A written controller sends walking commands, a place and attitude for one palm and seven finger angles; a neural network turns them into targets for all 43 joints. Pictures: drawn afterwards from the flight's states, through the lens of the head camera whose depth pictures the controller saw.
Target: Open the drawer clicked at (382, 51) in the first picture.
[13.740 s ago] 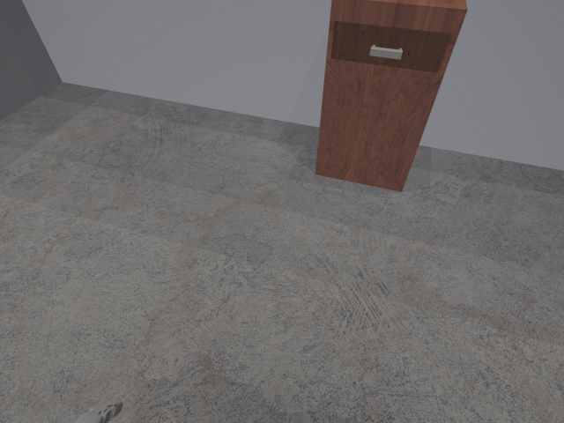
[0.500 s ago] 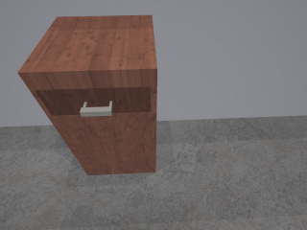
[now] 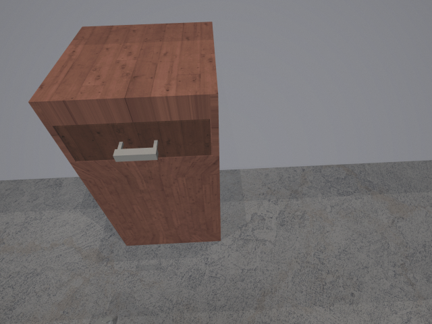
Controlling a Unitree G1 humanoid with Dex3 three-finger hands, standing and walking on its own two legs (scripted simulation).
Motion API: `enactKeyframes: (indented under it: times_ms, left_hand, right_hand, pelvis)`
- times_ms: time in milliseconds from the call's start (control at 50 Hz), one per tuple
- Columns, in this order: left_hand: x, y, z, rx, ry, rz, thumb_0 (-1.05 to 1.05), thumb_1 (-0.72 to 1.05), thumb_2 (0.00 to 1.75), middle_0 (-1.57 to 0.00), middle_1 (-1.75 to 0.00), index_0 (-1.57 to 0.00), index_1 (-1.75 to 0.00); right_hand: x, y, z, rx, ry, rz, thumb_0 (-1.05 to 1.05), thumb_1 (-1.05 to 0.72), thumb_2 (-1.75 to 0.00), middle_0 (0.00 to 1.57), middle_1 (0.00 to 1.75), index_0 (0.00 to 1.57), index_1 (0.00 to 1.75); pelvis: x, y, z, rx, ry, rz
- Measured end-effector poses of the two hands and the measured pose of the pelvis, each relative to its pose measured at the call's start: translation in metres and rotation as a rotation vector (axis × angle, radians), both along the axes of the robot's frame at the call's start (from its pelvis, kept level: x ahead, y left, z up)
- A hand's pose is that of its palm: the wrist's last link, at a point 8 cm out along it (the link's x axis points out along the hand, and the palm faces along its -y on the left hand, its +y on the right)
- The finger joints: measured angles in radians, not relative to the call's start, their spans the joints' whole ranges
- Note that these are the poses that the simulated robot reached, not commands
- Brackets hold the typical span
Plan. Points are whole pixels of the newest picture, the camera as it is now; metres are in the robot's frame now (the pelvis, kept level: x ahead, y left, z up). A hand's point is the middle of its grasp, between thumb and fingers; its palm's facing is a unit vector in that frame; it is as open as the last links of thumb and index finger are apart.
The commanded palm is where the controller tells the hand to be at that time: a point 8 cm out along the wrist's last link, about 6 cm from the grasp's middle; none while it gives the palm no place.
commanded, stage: raise the hand with hooked fingers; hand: left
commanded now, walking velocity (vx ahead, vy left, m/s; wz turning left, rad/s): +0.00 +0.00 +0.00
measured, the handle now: (137, 149) +0.55 +0.28 -0.06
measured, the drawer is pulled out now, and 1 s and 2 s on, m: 0.00 0.00 0.00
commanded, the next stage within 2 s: move the hooked fingers above the handle in 1.80 s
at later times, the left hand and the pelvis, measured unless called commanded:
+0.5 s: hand (104, 295) +0.17 +0.23 -0.05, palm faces +0.13 -0.06 -0.99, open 9.6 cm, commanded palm +0.16 +0.23 +0.01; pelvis -0.02 -0.02 -0.05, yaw +2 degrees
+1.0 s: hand (98, 232) +0.26 +0.25 +0.03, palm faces +0.16 -0.06 -0.99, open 12.5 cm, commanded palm +0.23 +0.25 +0.08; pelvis +0.01 +0.00 -0.02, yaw +2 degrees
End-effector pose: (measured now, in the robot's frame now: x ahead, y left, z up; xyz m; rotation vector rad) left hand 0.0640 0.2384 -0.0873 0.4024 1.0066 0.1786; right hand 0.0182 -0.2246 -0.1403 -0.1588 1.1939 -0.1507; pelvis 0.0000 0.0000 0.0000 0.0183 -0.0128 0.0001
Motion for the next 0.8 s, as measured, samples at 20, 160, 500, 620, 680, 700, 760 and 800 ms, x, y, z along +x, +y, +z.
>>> enactKeyframes:
  times_ms: [20, 160, 500, 620, 680, 700, 760, 800]
  left_hand:
    - [0.019, 0.002, 0.018, 0.061, -0.094, -0.034, 0.02, 0.91, 0.89, -0.2, -0.32, -0.21, -0.31]
    - [0.122, -0.012, 0.108, 0.628, -0.531, -0.463, 0.01, 0.8, 0.84, -0.21, -0.38, -0.21, -0.38]
    - [0.08, -0.009, 0.09, 1.067, -0.616, -0.602, 0.0, 0.38, 0.68, -0.26, -0.63, -0.27, -0.63]
    - [0.133, -0.003, 0.132, 1.121, -0.612, -0.512, 0.0, 0.25, 0.62, -0.26, -0.72, -0.27, -0.72]
    - [0.144, -0.006, 0.138, 1.042, -0.53, -0.517, 0.0, 0.18, 0.59, -0.26, -0.76, -0.27, -0.76]
    - [0.145, -0.007, 0.138, 1.015, -0.507, -0.535, 0.0, 0.16, 0.58, -0.27, -0.78, -0.27, -0.77]
    - [0.146, -0.008, 0.133, 0.961, -0.46, -0.612, 0.0, 0.09, 0.55, -0.27, -0.82, -0.27, -0.82]
    - [0.145, -0.006, 0.13, 0.946, -0.458, -0.657, 0.0, 0.05, 0.53, -0.27, -0.85, -0.28, -0.85]
  right_hand:
    - [0.011, -0.004, 0.001, -0.009, -0.065, -0.006, 0.01, -0.91, -0.9, 0.2, 0.3, 0.2, 0.3]
    - [0.115, -0.029, 0.029, -0.047, -0.463, 0.074, 0.01, -0.91, -0.9, 0.2, 0.3, 0.2, 0.3]
    - [0.227, 0.0, 0.026, -0.03, -0.524, 0.343, 0.01, -0.9, -0.9, 0.2, 0.3, 0.2, 0.3]
    - [0.196, 0.025, 0.01, 0.096, -0.458, 0.234, 0.01, -0.9, -0.9, 0.2, 0.3, 0.2, 0.3]
    - [0.175, 0.027, 0.01, 0.112, -0.392, 0.19, 0.01, -0.9, -0.9, 0.2, 0.3, 0.2, 0.3]
    - [0.169, 0.025, 0.011, 0.107, -0.373, 0.184, 0.01, -0.9, -0.9, 0.2, 0.3, 0.2, 0.3]
    - [0.155, 0.016, 0.014, 0.066, -0.325, 0.185, 0.01, -0.9, -0.9, 0.2, 0.3, 0.2, 0.3]
    - [0.15, 0.007, 0.015, 0.029, -0.298, 0.191, 0.01, -0.9, -0.9, 0.2, 0.3, 0.2, 0.3]
  pelvis:
    - [-0.001, 0.0, -0.001, 0.002, 0.005, 0.005]
    - [-0.014, -0.005, -0.015, 0.022, 0.095, -0.008]
    - [-0.017, -0.021, -0.055, 0.008, 0.212, 0.04]
    - [-0.01, -0.014, -0.044, 0.002, 0.167, 0.029]
    - [-0.005, -0.01, -0.031, 0.011, 0.143, 0.013]
    - [-0.003, -0.01, -0.027, 0.012, 0.136, 0.009]
    - [0.001, -0.008, -0.021, 0.011, 0.121, 0.007]
    - [0.002, -0.007, -0.018, 0.008, 0.116, 0.01]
